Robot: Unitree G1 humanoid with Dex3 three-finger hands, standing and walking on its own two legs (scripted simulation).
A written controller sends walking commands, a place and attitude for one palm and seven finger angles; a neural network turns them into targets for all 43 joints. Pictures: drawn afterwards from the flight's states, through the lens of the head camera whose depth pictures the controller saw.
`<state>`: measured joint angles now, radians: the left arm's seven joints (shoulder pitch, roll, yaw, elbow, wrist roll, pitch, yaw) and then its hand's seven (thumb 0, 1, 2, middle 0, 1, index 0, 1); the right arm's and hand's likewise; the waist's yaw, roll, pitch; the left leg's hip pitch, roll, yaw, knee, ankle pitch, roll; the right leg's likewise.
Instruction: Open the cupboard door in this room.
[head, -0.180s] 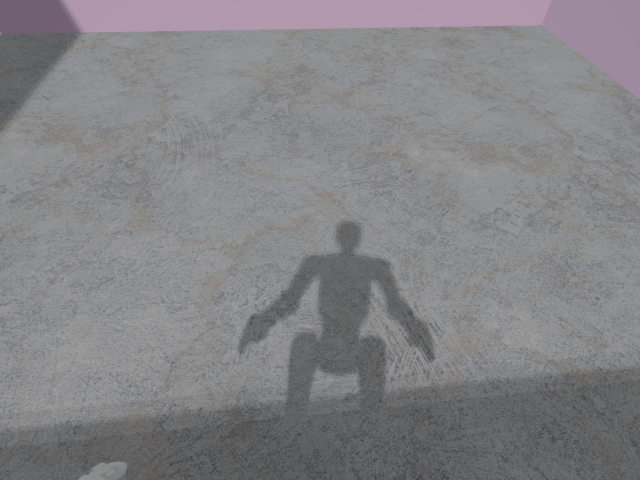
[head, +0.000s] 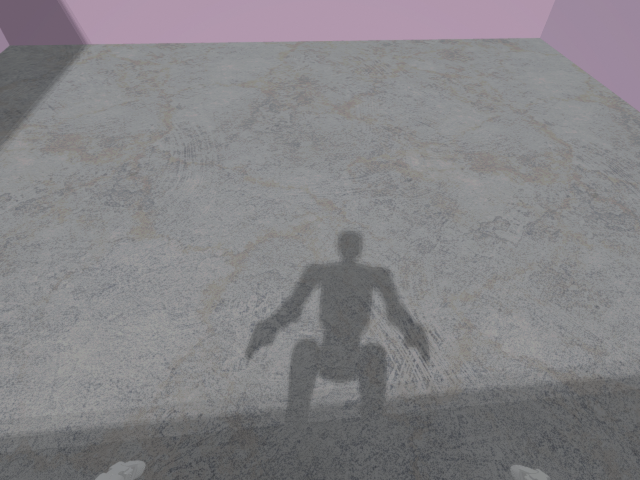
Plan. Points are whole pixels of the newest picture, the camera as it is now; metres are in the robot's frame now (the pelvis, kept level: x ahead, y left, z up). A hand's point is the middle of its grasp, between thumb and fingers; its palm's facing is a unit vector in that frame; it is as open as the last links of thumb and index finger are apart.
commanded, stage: stand and wait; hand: left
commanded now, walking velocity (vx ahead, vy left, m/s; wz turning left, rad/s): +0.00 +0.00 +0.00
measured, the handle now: out of the picture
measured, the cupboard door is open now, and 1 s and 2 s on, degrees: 0 0 0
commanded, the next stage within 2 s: turn or walk to find it in 0.72 s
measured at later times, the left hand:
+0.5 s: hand out of the picture +0.05 +0.24 -0.15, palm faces -0.03 -0.94 -0.34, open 7.4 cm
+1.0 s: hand out of the picture +0.04 +0.22 -0.16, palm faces +0.03 -0.95 -0.30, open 7.4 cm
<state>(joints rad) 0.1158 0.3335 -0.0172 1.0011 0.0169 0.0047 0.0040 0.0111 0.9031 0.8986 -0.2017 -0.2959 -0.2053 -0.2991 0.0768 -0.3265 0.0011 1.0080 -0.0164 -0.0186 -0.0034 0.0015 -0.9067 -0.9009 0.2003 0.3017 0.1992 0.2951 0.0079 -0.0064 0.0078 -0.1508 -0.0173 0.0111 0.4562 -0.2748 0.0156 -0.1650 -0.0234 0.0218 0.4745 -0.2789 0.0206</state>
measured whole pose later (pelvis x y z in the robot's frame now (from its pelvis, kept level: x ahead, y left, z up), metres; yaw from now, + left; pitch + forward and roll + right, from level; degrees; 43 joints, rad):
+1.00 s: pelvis -0.03 -0.01 +0.00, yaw +3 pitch -1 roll +0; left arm 0.15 0.28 0.00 1.01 0.02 0.03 0.02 0.01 0.90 0.90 -0.20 -0.30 -0.20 -0.30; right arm 0.17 -0.29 -0.01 1.06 -0.01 0.03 0.00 0.00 -0.91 -0.90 0.20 0.30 0.20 0.29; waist -0.01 0.00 0.03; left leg -0.27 -0.02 -0.05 0.52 -0.24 0.00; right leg -0.24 -0.02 -0.04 0.51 -0.25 0.01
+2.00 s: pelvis -0.09 -0.01 +0.00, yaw +28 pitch -1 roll -1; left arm 0.22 0.25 0.06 0.94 0.02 0.06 0.02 0.01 0.91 0.90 -0.20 -0.30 -0.20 -0.30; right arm 0.18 -0.18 -0.03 0.94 -0.02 0.02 0.00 0.00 -0.91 -0.90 0.20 0.30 0.20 0.30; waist 0.01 -0.02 0.06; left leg -0.23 -0.02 -0.02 0.48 -0.23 0.03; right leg -0.42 -0.07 -0.04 0.95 -0.43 0.08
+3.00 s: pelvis -0.16 -0.04 +0.00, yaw +53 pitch -1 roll -1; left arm 0.16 0.22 0.06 0.92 0.02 0.05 0.02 0.01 0.91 0.90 -0.20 -0.30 -0.20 -0.30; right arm 0.23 -0.19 -0.05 0.97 -0.02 0.03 0.00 0.00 -0.91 -0.90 0.20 0.30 0.20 0.30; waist -0.03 0.01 0.04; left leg -0.26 -0.06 -0.06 0.45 -0.18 0.06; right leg -0.33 -0.04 -0.02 0.77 -0.42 0.07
